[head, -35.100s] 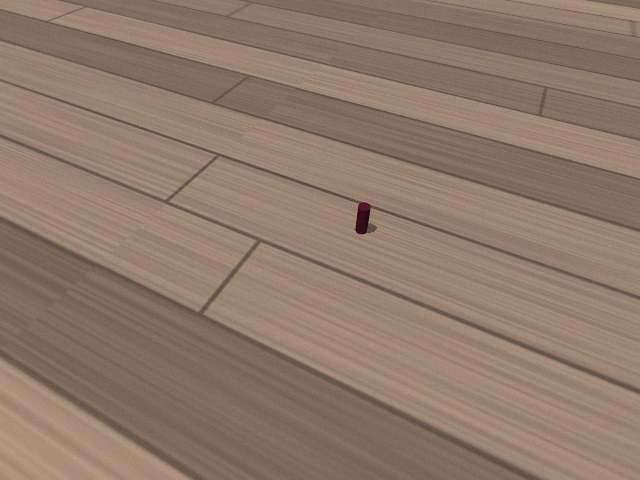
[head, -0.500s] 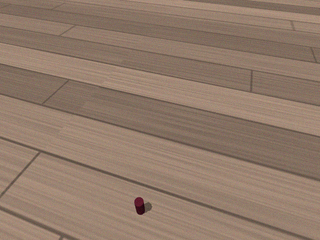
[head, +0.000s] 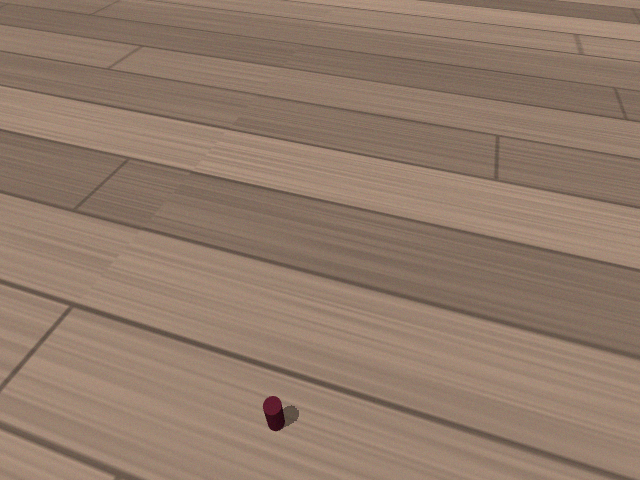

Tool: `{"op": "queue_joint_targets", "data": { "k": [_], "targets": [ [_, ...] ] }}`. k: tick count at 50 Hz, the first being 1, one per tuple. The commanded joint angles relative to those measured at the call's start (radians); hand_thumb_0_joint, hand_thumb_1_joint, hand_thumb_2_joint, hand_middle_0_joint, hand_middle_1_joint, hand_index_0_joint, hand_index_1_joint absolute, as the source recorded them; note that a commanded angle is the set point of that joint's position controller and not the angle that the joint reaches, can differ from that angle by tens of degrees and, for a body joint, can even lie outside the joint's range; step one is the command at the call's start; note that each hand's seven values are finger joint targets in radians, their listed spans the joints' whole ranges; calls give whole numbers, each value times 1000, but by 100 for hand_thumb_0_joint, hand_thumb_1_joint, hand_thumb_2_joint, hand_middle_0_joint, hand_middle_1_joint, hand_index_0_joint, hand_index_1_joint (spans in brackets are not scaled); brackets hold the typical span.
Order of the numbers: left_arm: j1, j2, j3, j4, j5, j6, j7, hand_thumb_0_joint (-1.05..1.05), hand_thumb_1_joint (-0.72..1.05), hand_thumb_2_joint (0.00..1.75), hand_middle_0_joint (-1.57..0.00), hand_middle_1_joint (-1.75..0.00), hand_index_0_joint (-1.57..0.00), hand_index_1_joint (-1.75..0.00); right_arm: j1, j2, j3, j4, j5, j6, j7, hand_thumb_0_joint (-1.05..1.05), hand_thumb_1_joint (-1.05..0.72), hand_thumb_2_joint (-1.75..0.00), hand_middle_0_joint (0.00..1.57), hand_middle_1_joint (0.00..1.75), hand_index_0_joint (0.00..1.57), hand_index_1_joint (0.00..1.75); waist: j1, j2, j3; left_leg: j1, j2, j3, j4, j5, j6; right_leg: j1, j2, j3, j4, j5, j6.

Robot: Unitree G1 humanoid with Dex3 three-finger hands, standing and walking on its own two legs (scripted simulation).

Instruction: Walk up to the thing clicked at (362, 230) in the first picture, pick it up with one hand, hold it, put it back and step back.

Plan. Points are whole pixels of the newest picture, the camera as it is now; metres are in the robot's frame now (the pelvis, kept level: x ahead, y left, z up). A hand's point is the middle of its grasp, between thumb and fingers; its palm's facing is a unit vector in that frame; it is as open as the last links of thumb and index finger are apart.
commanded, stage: stand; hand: left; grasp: from the side
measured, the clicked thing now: (274, 414) +0.44 +0.15 -0.71
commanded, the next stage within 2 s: step back in 0.70 s
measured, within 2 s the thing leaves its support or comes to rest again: neither
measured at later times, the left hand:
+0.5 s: hand out of the picture +0.07 +0.25 -0.16, palm faces +0.00 -0.94 -0.35, open 7.4 cm
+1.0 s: hand out of the picture +0.11 +0.31 -0.18, palm faces -0.02 -0.92 -0.38, open 7.4 cm
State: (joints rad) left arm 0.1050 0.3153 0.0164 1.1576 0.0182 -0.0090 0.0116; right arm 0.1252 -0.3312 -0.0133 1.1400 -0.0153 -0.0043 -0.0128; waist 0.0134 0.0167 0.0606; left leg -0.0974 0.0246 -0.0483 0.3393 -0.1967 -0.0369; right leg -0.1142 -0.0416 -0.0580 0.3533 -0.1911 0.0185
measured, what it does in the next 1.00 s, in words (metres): shifts its weight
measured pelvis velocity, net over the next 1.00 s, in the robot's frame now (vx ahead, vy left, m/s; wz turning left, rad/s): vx -0.03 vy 0.05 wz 0.01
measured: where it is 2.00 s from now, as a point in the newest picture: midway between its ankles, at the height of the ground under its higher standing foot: outside the picture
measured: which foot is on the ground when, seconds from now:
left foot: down 0.00-1.00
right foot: down 0.00-0.98, up 1.00-1.00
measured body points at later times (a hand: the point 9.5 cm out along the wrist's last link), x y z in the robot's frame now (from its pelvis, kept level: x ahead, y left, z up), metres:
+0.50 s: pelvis +0.01 +0.00 +0.00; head +0.02 -0.01 +0.45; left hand +0.07 +0.30 -0.13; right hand +0.08 -0.30 -0.14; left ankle +0.00 +0.14 -0.75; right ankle +0.00 -0.13 -0.75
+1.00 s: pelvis -0.03 +0.05 -0.03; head +0.04 +0.06 +0.42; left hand +0.11 +0.36 -0.16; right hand +0.04 -0.29 -0.14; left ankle -0.05 +0.15 -0.75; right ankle +0.00 -0.13 -0.74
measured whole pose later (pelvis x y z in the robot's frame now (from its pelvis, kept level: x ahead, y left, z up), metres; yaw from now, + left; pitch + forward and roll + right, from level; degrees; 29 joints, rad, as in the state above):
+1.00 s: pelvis -0.03 +0.05 -0.03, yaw +0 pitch +0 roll -1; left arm 0.02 0.39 0.07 0.95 0.01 0.05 0.02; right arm 0.12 -0.41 -0.07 0.98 -0.01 0.03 0.01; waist -0.03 -0.02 0.16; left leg -0.28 -0.03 -0.03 0.67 -0.38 0.03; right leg -0.37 -0.09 -0.01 0.67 -0.29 0.03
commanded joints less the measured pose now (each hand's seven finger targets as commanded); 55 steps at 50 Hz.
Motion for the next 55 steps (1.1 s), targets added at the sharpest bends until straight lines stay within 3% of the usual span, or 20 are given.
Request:
{"op": "queue_joint_targets", "data": {
  "k": [1, 14, 21, 32, 34, 35, 38, 39, 41, 42, 43, 45, 47, 48, 49, 50, 51, 52, 54, 55],
  "targets": [
    [-39, 211, 34, -44, -3, -20, 11, 0, 90, 90, -20, -30, -20, -30, -33, -204, -31, -56, -1, -19, -12, 0, -90, -90, 20, 30, 20, 30, -1, 1, -81, -34, 89, -51, -54, 191, 45, 60, -92, 78, -50, 156, -24],
    [-50, 218, 35, -47, -5, -21, 9, 0, 90, 90, -20, -30, -20, -30, -38, -206, -26, -54, 1, -19, -10, 0, -90, -90, 20, 30, 20, 30, -4, -5, -87, -19, 94, -41, -53, 218, 44, 68, -100, 80, -51, 203, -25],
    [-42, 221, 35, -43, -2, -18, 4, 0, 90, 90, -20, -30, -20, -30, -46, -207, -30, -53, 0, -16, -7, 0, -90, -90, 20, 30, 20, 30, -3, -20, -41, -33, 92, -49, -75, 121, 43, 18, -88, 79, -81, 63, -25],
    [-35, 230, 35, -59, -5, -27, 4, 0, 90, 90, -20, -30, -20, -30, -44, -210, -29, -56, 2, -17, -3, 0, -90, -90, 20, 30, 20, 30, -8, -6, -90, -9, 95, -42, -57, 168, 46, 47, -98, 89, -73, 154, -27],
    [-39, 231, 35, -63, -4, -26, 6, 0, 90, 90, -20, -30, -20, -30, -44, -209, -29, -59, 1, -18, -4, 0, -90, -90, 20, 30, 20, 30, -10, -12, -114, 9, 100, -39, -48, 239, 42, 62, -102, 83, -54, 231, -33],
    [-25, 304, 87, -85, -29, -18, 10, 0, 90, 90, -20, -30, -20, -30, -79, -254, -44, -83, 6, 0, 3, 0, -90, -90, 20, 30, 20, 30, -8, -12, -1, -92, 66, -40, 81, 348, 66, -1, -94, 111, 18, 392, -41],
    [4, 316, 102, -126, -31, -10, 18, 0, 90, 90, -20, -30, -20, -30, -39, -223, -48, -116, 21, 14, 3, 0, -90, -90, 20, 30, 20, 30, -14, -71, -77, -112, 5, 21, 250, 267, 60, 24, -171, 160, 36, 527, -131],
    [-11, 325, 108, -146, -27, -7, 19, 0, 90, 90, -20, -30, -20, -30, -27, -220, -51, -126, 21, 22, 4, 0, -90, -90, 20, 30, 20, 30, -21, -100, -95, -127, -24, 37, 314, 187, 56, 7, -212, 195, 28, 519, -172],
    [-72, 324, 113, -194, -12, -2, 23, 0, 90, 90, -20, -30, -20, -30, -4, -216, -66, -145, 17, 39, 9, 0, -90, -90, 20, 30, 20, 30, -35, -179, -115, -163, -66, 23, 494, -232, 71, -53, -298, 250, 20, 481, -251],
    [-95, 331, 116, -224, 1, 1, 22, 0, 90, 90, -20, -30, -20, -30, 35, -221, -72, -152, 12, 49, 14, 0, -90, -90, 20, 30, 20, 30, -44, -213, -121, -167, -60, 2, 581, -322, 79, -99, -333, 269, 25, 449, -277],
    [-121, 330, 117, -244, 7, 4, 22, 0, 90, 90, -20, -30, -20, -30, 61, -222, -75, -161, 12, 55, 18, 0, -90, -90, 20, 30, 20, 30, -58, -212, -110, -147, -42, -25, 597, -336, 88, -163, -326, 244, 41, 408, -270],
    [-160, 313, 109, -272, 9, 11, 22, 0, 90, 90, -20, -30, -20, -30, 87, -223, -78, -172, 19, 51, 24, 0, -90, -90, 20, 30, 20, 30, -74, -222, -104, -146, -32, -13, 505, -267, 92, -175, -279, 192, 107, 395, -224],
    [-180, 301, 100, -300, 5, 22, 23, 0, 90, 90, -20, -30, -20, -30, 119, -224, -83, -179, 11, 39, 21, 0, -90, -90, 20, 30, 20, 30, -86, -189, -110, -134, -11, 15, 255, -33, 83, -136, -202, 136, 232, 333, -145],
    [-134, 264, 94, -304, -6, 34, 20, 0, 90, 90, -20, -30, -20, -30, 86, -246, -86, -187, 0, 29, 16, 0, -90, -90, 20, 30, 20, 30, -59, -27, -92, -136, 47, -63, 91, 273, 72, -144, -98, 81, 355, 217, -97],
    [-131, 220, 88, -321, -21, 44, 23, 0, 90, 90, -20, -30, -20, -30, 83, -319, -109, -196, -19, 22, 9, 0, -90, -90, 20, 30, 20, 30, -61, 181, -82, -72, 174, -285, 37, 569, 94, -283, 64, 75, 529, -51, -53],
    [-111, 208, 89, -315, -20, 57, 31, 0, 90, 90, -20, -30, -20, -30, 94, -350, -116, -202, -28, 17, 3, 0, -90, -90, 20, 30, 20, 30, -52, 174, -84, -10, 227, -375, 35, 657, 129, -382, 145, 187, 619, -425, -55],
    [-60, 215, 86, -303, -15, 66, 34, 0, 90, 90, -20, -30, -20, -30, 85, -339, -114, -206, -24, 14, -3, 0, -90, -90, 20, 30, 20, 30, -32, 95, -93, -10, 236, -310, 88, 740, 141, -371, 131, 226, 698, -444, -59],
    [-27, 205, 81, -307, -14, 65, 40, 0, 90, 90, -20, -30, -20, -30, 49, -370, -121, -238, -19, 14, -7, 0, -90, -90, 20, 30, 20, 30, -39, 182, -119, -10, 265, -348, 72, 731, 141, -400, 149, 254, 741, -443, -58],
    [-44, 247, 91, -296, -17, 66, 45, 0, 90, 90, -20, -30, -20, -30, -25, -319, -117, -272, -27, 13, -19, 0, -90, -90, 20, 30, 20, 30, -21, 181, -116, 3, 211, -261, 78, 605, 131, -397, 133, 289, 779, -359, -55],
    [-16, 248, 91, -292, -23, 65, 42, 0, 90, 90, -20, -30, -20, -30, -39, -291, -107, -274, -28, 12, -25, 0, -90, -90, 20, 30, 20, 30, 0, 177, -121, 42, 171, -196, 116, 632, 129, -416, 132, 280, 778, -304, -46]
  ]
}}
